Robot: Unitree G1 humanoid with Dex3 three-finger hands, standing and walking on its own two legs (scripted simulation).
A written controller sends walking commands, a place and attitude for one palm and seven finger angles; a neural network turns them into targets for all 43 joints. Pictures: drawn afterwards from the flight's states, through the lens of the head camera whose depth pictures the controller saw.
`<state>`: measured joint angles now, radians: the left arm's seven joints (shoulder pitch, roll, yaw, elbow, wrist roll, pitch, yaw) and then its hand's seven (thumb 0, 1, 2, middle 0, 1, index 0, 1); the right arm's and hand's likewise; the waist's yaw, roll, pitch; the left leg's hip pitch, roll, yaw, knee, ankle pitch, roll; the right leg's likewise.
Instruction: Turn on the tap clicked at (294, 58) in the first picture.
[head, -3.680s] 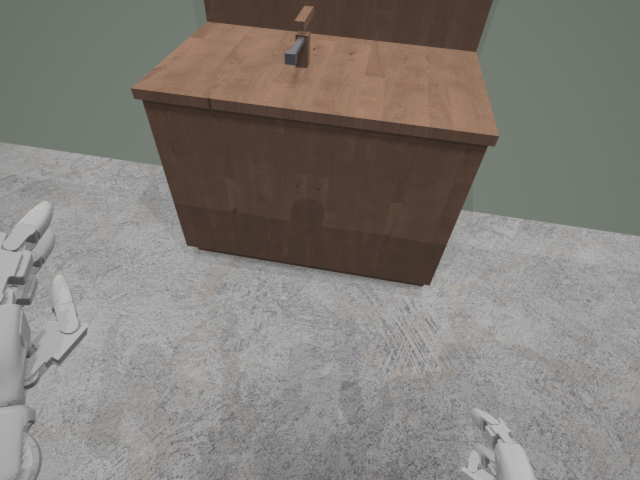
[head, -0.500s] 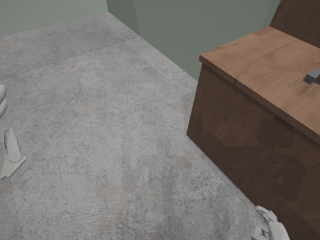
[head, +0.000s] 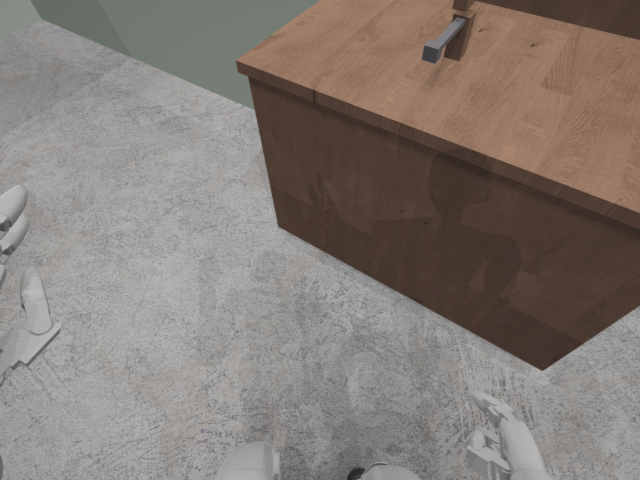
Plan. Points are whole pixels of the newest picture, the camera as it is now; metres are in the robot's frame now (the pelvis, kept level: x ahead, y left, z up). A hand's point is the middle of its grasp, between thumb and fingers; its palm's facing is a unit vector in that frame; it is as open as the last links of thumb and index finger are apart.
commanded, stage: turn to face it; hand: left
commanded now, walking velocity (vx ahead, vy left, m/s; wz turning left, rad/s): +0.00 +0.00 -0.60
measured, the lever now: (432, 51) +0.82 -0.19 +0.07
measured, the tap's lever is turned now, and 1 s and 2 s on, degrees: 0 0 0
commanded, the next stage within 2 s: take the last steps up to it in 1.44 s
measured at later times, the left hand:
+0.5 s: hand (82, 369) +0.19 +0.18 +0.19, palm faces +0.22 -0.90 -0.39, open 7.4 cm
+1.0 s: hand (253, 416) +0.16 +0.05 +0.19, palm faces -0.10 -0.87 -0.48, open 7.4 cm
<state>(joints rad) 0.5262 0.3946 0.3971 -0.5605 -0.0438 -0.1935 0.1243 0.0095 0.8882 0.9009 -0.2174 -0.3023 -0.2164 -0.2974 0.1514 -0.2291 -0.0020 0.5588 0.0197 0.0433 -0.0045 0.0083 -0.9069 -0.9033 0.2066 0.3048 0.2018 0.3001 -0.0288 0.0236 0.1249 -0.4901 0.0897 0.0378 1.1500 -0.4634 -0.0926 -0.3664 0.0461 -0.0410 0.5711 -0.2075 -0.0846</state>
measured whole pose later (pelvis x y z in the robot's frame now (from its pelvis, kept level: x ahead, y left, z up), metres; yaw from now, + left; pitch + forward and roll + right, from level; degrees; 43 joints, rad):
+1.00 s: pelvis -0.15 -0.04 +0.00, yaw -33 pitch +1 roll +1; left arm 0.54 0.41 0.43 -0.58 -0.05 -0.21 0.15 0.01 0.89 0.90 -0.22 -0.30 -0.22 -0.30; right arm 0.18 -0.28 -0.05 0.54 0.03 0.07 -0.03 0.01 -0.91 -0.90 0.20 0.30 0.19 0.30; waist 0.00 -0.02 0.04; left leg -0.34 0.04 0.04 0.67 -0.41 -0.06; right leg -0.37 0.10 0.08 0.51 -0.15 -0.06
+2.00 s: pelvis -0.24 -0.04 +0.00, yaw -47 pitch -1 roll -1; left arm 0.39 0.31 0.29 -0.40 0.02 -0.23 0.14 0.01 0.89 0.90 -0.21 -0.30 -0.21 -0.30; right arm 0.23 -0.19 0.01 0.66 0.01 -0.06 -0.05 0.01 -0.91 -0.90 0.21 0.30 0.20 0.30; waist 0.00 0.07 0.00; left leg -0.40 0.04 0.03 0.92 -0.42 0.00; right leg -0.25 -0.04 -0.16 0.60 -0.31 -0.02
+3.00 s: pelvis +0.02 -0.11 -0.01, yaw -49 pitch +0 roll +1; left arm 0.46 0.43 0.42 -0.60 -0.01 -0.29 0.17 0.01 0.89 0.90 -0.22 -0.30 -0.22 -0.30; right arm 0.18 -0.23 -0.08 0.58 0.01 -0.07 -0.06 0.01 -0.91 -0.90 0.20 0.30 0.20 0.30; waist -0.01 -0.06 0.10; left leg -0.38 0.06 0.17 0.60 -0.18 0.02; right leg -0.24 -0.16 -0.07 0.84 -0.51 0.04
